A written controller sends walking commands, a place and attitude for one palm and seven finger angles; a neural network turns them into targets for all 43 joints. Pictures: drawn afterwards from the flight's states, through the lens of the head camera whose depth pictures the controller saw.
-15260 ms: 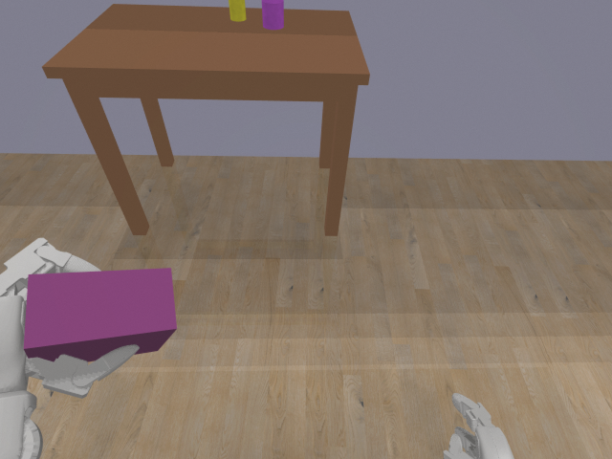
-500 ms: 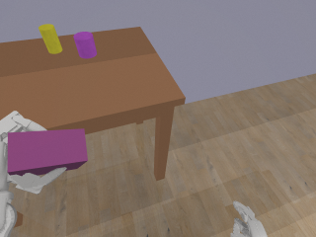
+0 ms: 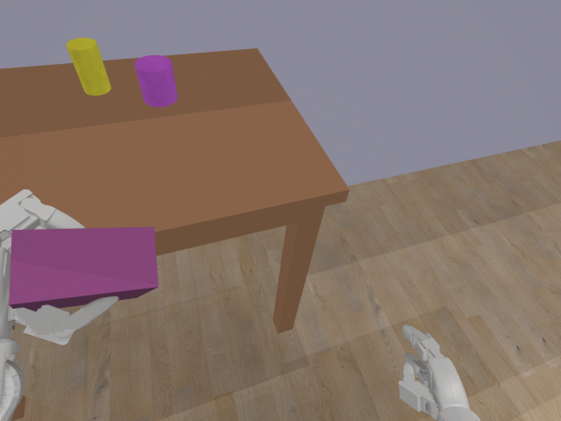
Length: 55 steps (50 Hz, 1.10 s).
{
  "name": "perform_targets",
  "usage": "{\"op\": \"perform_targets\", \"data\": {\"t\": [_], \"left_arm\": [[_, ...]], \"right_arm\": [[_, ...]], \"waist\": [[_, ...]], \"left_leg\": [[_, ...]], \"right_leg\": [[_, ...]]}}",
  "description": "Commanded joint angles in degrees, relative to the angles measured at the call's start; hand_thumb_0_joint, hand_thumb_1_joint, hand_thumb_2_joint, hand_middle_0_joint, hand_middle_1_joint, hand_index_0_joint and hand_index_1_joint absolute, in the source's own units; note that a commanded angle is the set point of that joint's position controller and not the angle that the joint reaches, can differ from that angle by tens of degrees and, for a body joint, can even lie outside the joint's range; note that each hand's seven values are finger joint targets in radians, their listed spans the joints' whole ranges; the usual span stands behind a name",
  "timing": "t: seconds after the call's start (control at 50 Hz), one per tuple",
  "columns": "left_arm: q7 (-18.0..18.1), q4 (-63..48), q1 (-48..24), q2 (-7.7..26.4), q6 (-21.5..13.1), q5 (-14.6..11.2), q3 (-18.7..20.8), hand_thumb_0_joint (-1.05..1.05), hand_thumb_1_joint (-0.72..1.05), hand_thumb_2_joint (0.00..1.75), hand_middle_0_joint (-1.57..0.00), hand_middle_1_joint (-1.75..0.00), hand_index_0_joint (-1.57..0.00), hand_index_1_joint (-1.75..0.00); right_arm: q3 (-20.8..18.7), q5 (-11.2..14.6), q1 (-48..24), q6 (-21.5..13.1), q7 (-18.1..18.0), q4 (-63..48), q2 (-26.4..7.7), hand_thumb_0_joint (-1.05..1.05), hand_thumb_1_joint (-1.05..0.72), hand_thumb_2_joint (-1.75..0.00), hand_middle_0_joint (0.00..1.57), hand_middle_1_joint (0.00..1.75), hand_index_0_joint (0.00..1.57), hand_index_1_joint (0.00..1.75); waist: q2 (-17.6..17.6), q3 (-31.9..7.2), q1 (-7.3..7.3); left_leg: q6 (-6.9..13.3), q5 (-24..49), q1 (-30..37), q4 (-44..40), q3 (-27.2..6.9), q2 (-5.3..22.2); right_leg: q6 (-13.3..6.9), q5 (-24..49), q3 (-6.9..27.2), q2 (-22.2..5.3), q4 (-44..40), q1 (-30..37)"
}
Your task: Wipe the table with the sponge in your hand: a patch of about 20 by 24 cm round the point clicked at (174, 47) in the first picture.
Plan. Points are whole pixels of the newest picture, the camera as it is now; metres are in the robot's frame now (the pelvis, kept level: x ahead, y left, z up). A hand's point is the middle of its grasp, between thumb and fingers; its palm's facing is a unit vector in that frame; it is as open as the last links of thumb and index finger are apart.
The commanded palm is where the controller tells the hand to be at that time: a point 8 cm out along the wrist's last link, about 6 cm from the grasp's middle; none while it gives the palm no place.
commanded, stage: shuffle to correct the standing spot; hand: left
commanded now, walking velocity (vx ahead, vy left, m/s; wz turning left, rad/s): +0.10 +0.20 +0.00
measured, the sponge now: (106, 268) +0.23 +0.21 +0.15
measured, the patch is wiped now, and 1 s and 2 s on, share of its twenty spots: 0.00 0.00 0.00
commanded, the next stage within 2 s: come to a stop and stand still in 1.94 s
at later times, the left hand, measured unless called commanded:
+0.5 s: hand (58, 227) +0.26 +0.26 +0.18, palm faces +0.32 -0.83 -0.45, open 9.9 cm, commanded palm +0.19 +0.32 +0.19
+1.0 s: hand out of the picture +0.25 +0.37 +0.18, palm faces +0.39 -0.82 -0.42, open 9.9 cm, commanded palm +0.20 +0.42 +0.19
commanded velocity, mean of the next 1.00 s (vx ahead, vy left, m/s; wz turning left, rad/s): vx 0.08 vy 0.20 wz -0.06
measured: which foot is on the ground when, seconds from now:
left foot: down 0.00-0.12, up 0.14-0.22, down 0.24-0.46, up 0.48-0.76, down 0.78-1.00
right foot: down 0.00-0.24, up 0.26-0.42, down 0.44-1.00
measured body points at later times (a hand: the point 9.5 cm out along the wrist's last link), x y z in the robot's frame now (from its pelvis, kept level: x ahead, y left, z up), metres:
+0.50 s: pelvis +0.02 +0.04 -0.01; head +0.04 +0.04 +0.44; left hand +0.24 +0.30 +0.21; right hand +0.16 -0.18 -0.10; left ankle +0.01 +0.14 -0.70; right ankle +0.03 -0.04 -0.73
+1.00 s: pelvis +0.03 +0.14 -0.01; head +0.06 +0.14 +0.44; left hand +0.23 +0.42 +0.20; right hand +0.21 -0.08 -0.09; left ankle +0.07 +0.26 -0.71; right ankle +0.03 +0.03 -0.73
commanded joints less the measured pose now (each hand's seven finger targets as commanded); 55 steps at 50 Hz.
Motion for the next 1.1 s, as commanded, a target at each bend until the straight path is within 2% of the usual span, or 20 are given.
{"op": "perform_targets", "data": {"t": [0.0,0.06,0.1,0.12,0.14,0.18,0.22,0.28,0.34,0.4,0.44,0.46,0.56,0.68,0.78,0.82,0.9,0.94,1.0,1.08], "left_arm": [[1.14,-15.74,-2.78,9.52,-4.05,-0.5,6.9,0.0,0.1,1.3,-1.2,-1.6,-1.2,-1.6],[1.63,-15.24,-1.53,9.74,-4.21,-0.53,7.78,0.0,0.1,1.3,-1.2,-1.6,-1.2,-1.6],[2.32,-15.78,-2.0,11.23,-5.22,-1.08,9.37,0.0,0.1,1.3,-1.2,-1.6,-1.2,-1.6],[2.61,-14.7,-2.12,11.56,-5.42,-1.04,10.14,0.0,0.1,1.3,-1.2,-1.6,-1.2,-1.6],[2.67,-16.91,-4.17,9.54,-5.04,-0.69,8.37,0.0,0.1,1.3,-1.2,-1.6,-1.2,-1.6],[2.42,-18.52,-8.01,9.11,-4.44,0.55,6.84,0.0,0.1,1.3,-1.2,-1.6,-1.2,-1.6],[2.07,-22.57,-10.52,9.87,-5.25,0.48,6.78,0.0,0.1,1.3,-1.2,-1.6,-1.2,-1.6],[2.17,-16.71,-9.62,10.95,-5.22,0.92,8.23,0.0,0.1,1.3,-1.2,-1.6,-1.2,-1.6],[2.22,-17.11,-6.06,9.98,-4.83,0.99,7.65,0.0,0.1,1.3,-1.2,-1.6,-1.2,-1.6],[2.48,-14.05,0.54,10.7,-4.15,0.86,9.02,0.0,0.1,1.3,-1.2,-1.6,-1.2,-1.6],[3.0,-10.58,2.82,13.31,-4.04,-0.26,12.54,0.0,0.1,1.3,-1.2,-1.6,-1.2,-1.6],[2.66,-10.4,3.33,10.89,-3.86,-1.21,11.72,0.0,0.1,1.3,-1.2,-1.6,-1.2,-1.6],[3.15,-11.52,4.84,10.6,-4.71,0.29,11.74,0.0,0.1,1.3,-1.2,-1.6,-1.2,-1.6],[4.03,-14.32,-1.75,10.7,-2.87,1.06,8.47,0.0,0.1,1.3,-1.2,-1.6,-1.2,-1.6],[3.06,-14.78,0.8,10.37,-3.56,0.72,9.44,0.0,0.1,1.3,-1.2,-1.6,-1.2,-1.6],[3.14,-18.51,-1.61,12.68,-4.14,0.48,11.23,0.0,0.1,1.3,-1.2,-1.6,-1.2,-1.6],[3.35,-17.13,-0.31,10.19,-3.34,0.75,9.4,0.0,0.1,1.3,-1.2,-1.6,-1.2,-1.6],[3.58,-12.74,1.61,10.07,-2.19,-0.8,9.46,0.0,0.1,1.3,-1.2,-1.6,-1.2,-1.6],[4.24,-13.1,-0.47,10.61,-2.46,0.41,10.11,0.0,0.1,1.3,-1.2,-1.6,-1.2,-1.6],[3.56,-15.54,-4.97,8.99,-2.31,0.7,7.24,0.0,0.1,1.3,-1.2,-1.6,-1.2,-1.6]], "right_arm": [[-3.75,0.75,-2.47,-2.07,0.19,-8.48,-7.84,0.0,-0.9,-0.9,0.2,0.3,0.2,0.3],[-4.59,1.36,-2.06,-1.63,0.68,-8.13,-8.28,0.0,-0.9,-0.9,0.2,0.3,0.2,0.3],[-5.43,1.62,-2.69,-1.47,0.81,-7.72,-8.36,0.0,-0.9,-0.9,0.2,0.3,0.2,0.3],[-5.05,1.59,-3.35,-0.94,1.04,-6.89,-8.37,0.0,-0.9,-0.9,0.2,0.3,0.2,0.3],[-4.46,1.52,-2.49,-0.09,1.32,-5.82,-7.12,0.0,-0.9,-0.9,0.2,0.3,0.2,0.3],[-3.28,1.25,-1.01,0.86,0.81,-3.61,-5.27,0.0,-0.9,-0.9,0.2,0.3,0.2,0.3],[-5.14,1.56,-2.6,-1.5,-0.7,-6.24,-8.13,0.0,-0.9,-0.9,0.2,0.3,0.2,0.3],[-4.78,0.8,-1.86,-2.96,-0.33,-5.5,-6.4,0.0,-0.9,-0.9,0.2,0.3,0.2,0.3],[-4.0,1.36,-3.04,-4.02,-0.07,-4.83,-6.83,0.0,-0.9,-0.9,0.2,0.3,0.2,0.3],[-3.08,1.32,-3.51,-3.37,0.3,-5.48,-6.87,0.0,-0.9,-0.9,0.2,0.3,0.2,0.3],[-3.8,0.88,-3.56,-2.23,0.28,-6.23,-6.9,0.0,-0.9,-0.9,0.2,0.3,0.2,0.3],[-4.94,1.18,-1.18,-1.5,0.67,-4.97,-8.09,0.0,-0.9,-0.9,0.2,0.3,0.2,0.3],[-3.33,0.81,-1.96,0.07,0.19,-3.72,-4.85,0.0,-0.9,-0.9,0.2,0.3,0.2,0.3],[-4.72,0.81,-2.85,-2.67,-1.97,-4.19,-4.58,0.0,-0.9,-0.9,0.2,0.3,0.2,0.3],[-6.58,2.28,-0.85,-3.22,-1.81,-5.91,-8.07,0.0,-0.9,-0.9,0.2,0.3,0.2,0.3],[-5.94,1.75,-2.16,-4.04,-1.62,-5.58,-7.19,0.0,-0.9,-0.9,0.2,0.3,0.2,0.3],[-4.74,1.85,-2.44,-4.23,-0.37,-5.46,-7.07,0.0,-0.9,-0.9,0.2,0.3,0.2,0.3],[-5.36,1.88,-2.16,-2.54,0.18,-5.71,-6.34,0.0,-0.9,-0.9,0.2,0.3,0.2,0.3],[-3.42,1.11,-2.65,-1.41,0.07,-3.41,-5.26,0.0,-0.9,-0.9,0.2,0.3,0.2,0.3],[-3.98,1.55,-2.38,-1.46,-1.2,-3.65,-4.71,0.0,-0.9,-0.9,0.2,0.3,0.2,0.3]], "waist": [[9.9,-8.81,-0.13],[2.86,-11.14,0.78],[-10.33,-11.05,1.47],[-7.59,-8.06,1.48],[-5.5,-5.12,0.91],[6.44,-7.2,-3.42],[28.86,-5.7,-2.29],[11.24,-3.37,-1.75],[13.15,-6.86,-0.75],[6.56,-9.76,0.91],[-10.52,-8.94,0.17],[-8.33,-6.68,-0.15],[-3.61,-7.2,-0.61],[-6.12,-6.69,0.2],[15.88,-8.96,-0.53],[20.95,-7.82,-0.01],[8.17,-7.69,0.52],[-17.28,-4.26,0.64],[-7.98,-4.52,-0.12],[3.36,-7.45,-1.54]], "left_leg": [[-6.27,43.27,1.68,-2.87,-8.1,9.57],[-8.44,41.14,-8.7,10.06,-5.55,6.44],[-7.78,4.43,-23.32,28.61,-6.37,1.95],[-5.15,-13.94,-26.03,30.33,-16.5,6.94],[-3.86,-16.28,-23.15,24.27,-21.92,11.5],[-5.11,4.65,-0.45,3.25,-6.79,4.07],[1.08,7.11,2.75,-15.09,-23.97,15.71],[8.78,21.02,0.3,-12.6,-28.37,18.77],[4.83,31.07,0.58,-7.66,-15.19,14.25],[-0.06,16.22,-14.88,3.4,-9.19,9.88],[-4.98,-5.73,-30.28,30.86,-5.74,2.29],[-6.41,-4.22,-30.9,38.3,-10.0,4.06],[-6.59,2.73,-23.43,26.9,-7.99,8.85],[-5.78,9.76,-3.04,-0.33,4.28,2.7],[1.9,25.74,-0.39,-8.32,-13.07,15.99],[4.66,25.39,-1.17,-8.46,-13.57,17.48],[-2.08,11.38,-13.3,3.57,-4.18,9.92],[-7.06,-4.92,-25.36,25.76,-2.51,3.86],[-6.48,-5.0,-22.82,26.22,-10.41,9.79],[-6.14,10.26,1.08,-4.28,-0.08,3.15]], "right_leg": [[-2.79,8.21,-1.93,0.46,1.96,4.91],[-7.34,21.35,4.16,-3.74,0.97,16.09],[-16.4,34.07,25.23,-19.36,-4.53,20.82],[-16.75,31.51,32.8,-25.28,-6.06,15.51],[-13.53,24.47,28.81,-25.2,-4.0,8.9],[-5.38,7.67,7.62,-9.37,3.92,-8.13],[0.12,-17.41,-1.83,4.59,30.39,-16.44],[-0.84,-14.31,4.51,0.81,36.93,-20.22],[-1.08,-9.13,-0.49,0.55,16.04,-8.53],[-1.87,7.39,0.31,-1.1,-7.67,17.75],[-11.58,9.61,31.88,-23.59,-17.0,20.3],[-12.75,10.99,33.15,-24.95,-17.73,15.55],[-8.5,28.23,10.53,-15.85,-9.49,7.31],[-4.27,17.74,6.81,-12.35,-6.71,2.21],[1.18,-11.84,-2.81,0.9,18.68,-6.39],[0.48,-14.15,-2.0,-0.06,19.89,-7.61],[-1.33,5.65,2.21,-3.11,-8.06,8.71],[-10.42,17.1,30.86,-22.71,-15.47,10.59],[-10.31,24.26,18.19,-21.34,-8.95,6.87],[-2.08,9.03,2.68,-8.2,4.61,-2.68]]}}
